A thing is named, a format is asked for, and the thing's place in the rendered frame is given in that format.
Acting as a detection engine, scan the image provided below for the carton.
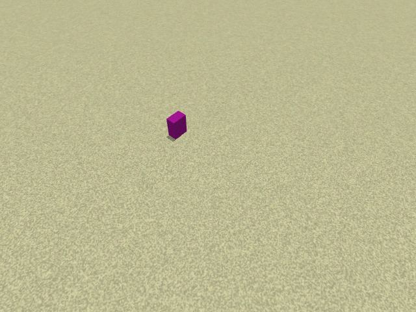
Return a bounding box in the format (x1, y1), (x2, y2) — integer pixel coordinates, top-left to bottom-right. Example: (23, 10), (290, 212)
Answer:
(166, 111), (187, 139)

